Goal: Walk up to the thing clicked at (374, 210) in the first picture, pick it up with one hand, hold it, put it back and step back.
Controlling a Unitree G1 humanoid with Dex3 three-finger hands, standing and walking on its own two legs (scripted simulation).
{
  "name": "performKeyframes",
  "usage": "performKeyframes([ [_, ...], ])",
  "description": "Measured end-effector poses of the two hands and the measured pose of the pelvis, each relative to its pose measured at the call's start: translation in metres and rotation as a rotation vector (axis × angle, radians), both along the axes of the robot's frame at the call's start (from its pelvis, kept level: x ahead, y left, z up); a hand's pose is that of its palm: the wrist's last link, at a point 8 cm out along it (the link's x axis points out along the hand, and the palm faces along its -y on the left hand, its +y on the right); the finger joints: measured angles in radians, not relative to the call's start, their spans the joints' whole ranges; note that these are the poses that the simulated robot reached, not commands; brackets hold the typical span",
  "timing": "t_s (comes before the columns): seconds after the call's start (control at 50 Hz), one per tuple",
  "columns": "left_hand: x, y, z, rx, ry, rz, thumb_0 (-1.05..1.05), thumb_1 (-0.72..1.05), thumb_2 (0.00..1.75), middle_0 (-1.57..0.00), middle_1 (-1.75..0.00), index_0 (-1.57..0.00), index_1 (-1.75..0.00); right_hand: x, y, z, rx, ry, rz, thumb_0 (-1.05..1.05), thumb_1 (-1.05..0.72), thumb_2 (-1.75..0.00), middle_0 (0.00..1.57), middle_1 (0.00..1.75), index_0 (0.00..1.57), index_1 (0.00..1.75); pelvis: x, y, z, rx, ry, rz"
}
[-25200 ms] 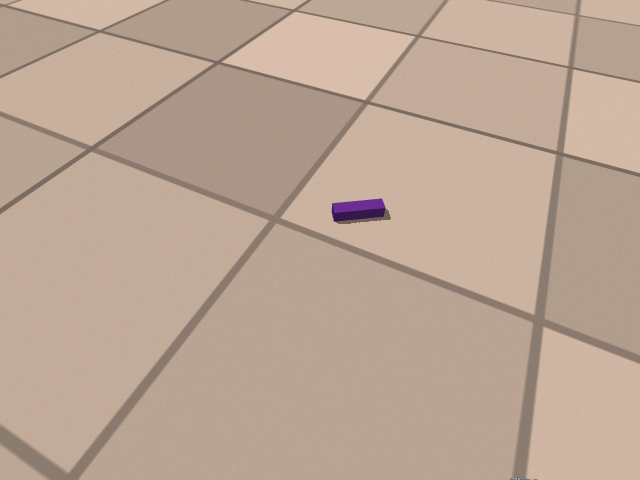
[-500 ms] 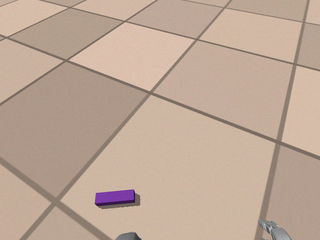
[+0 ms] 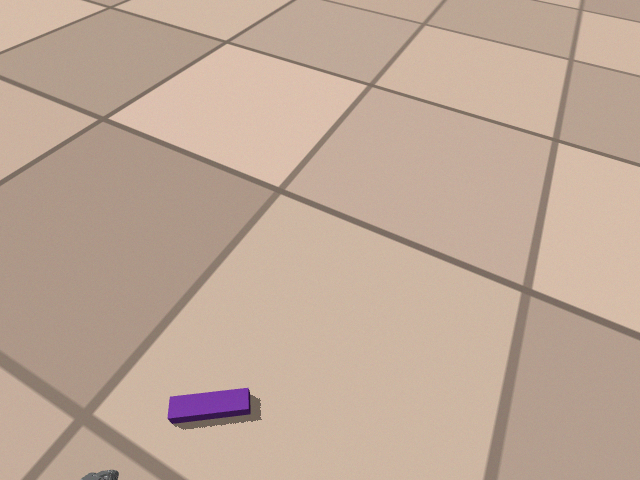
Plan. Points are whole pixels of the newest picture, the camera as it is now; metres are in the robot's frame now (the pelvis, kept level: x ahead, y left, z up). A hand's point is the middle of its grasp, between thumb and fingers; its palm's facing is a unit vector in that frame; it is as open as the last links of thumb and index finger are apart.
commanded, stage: walk up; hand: left
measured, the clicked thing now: (210, 405) +0.43 +0.28 -0.75
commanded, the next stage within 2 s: none
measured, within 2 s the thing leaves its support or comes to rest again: neither
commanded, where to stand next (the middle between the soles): +0.06 +0.02 m, yaw +3 degrees
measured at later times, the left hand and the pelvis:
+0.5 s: hand out of the picture +0.06 +0.26 -0.16, palm faces -0.01 -0.94 -0.33, open 7.4 cm; pelvis +0.01 +0.00 +0.00, yaw +1 degrees
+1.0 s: hand out of the picture +0.07 +0.27 -0.16, palm faces +0.03 -0.94 -0.35, open 7.4 cm; pelvis +0.04 +0.01 +0.00, yaw +1 degrees
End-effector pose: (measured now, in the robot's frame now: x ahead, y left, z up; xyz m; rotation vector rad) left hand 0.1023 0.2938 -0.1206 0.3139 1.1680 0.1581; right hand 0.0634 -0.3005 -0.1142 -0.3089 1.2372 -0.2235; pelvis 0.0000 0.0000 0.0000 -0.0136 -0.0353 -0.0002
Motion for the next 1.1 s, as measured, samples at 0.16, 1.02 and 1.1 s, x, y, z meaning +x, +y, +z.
performKeyframes([
  [0.16,-0.017,0.004,-0.001,0.006,0.058,0.030,0.00,0.90,0.90,-0.20,-0.30,-0.20,-0.30,0.020,0.004,0.000,0.008,-0.022,0.010,0.00,-0.90,-0.90,0.21,0.30,0.20,0.30,0.005,0.002,0.002,0.000,0.002,0.003],
  [1.02,-0.043,0.030,-0.002,0.028,0.078,0.098,0.00,0.90,0.90,-0.20,-0.30,-0.20,-0.30,0.045,0.000,0.001,-0.015,0.002,0.050,0.01,-0.90,-0.90,0.21,0.30,0.20,0.30,0.045,0.017,-0.005,-0.010,-0.009,0.025],
  [1.1,-0.037,0.054,-0.016,0.032,0.146,0.106,0.00,0.90,0.90,-0.20,-0.30,-0.20,-0.30,0.065,0.012,0.004,-0.048,-0.023,0.049,0.01,-0.91,-0.90,0.21,0.30,0.20,0.30,0.062,0.032,-0.013,0.010,-0.024,0.022],
])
